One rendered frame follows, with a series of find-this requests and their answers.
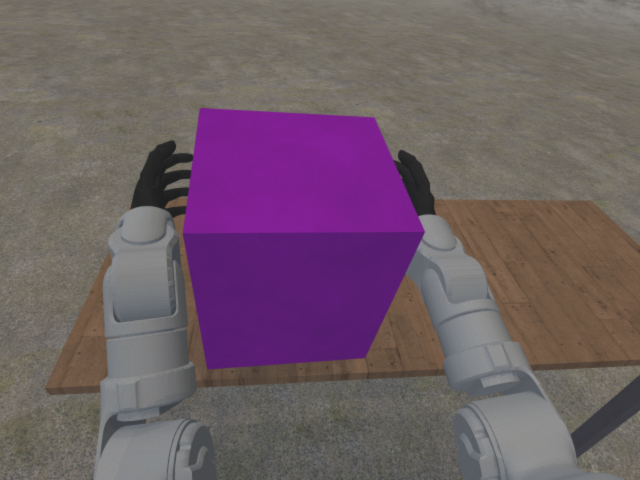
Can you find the right robot hand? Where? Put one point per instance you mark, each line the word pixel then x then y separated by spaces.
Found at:
pixel 416 183

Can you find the left robot hand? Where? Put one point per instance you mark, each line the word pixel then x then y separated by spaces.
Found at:
pixel 149 190

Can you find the right robot upper arm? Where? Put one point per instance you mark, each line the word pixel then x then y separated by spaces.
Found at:
pixel 516 437

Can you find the robot left forearm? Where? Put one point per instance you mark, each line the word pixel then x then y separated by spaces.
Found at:
pixel 144 303

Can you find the table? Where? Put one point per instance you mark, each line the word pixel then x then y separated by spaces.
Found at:
pixel 565 277

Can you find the left robot upper arm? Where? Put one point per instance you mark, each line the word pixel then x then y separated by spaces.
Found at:
pixel 170 450

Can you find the carton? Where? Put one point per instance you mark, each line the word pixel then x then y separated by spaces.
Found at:
pixel 298 232

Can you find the robot right forearm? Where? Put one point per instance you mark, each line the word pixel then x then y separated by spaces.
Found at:
pixel 480 356

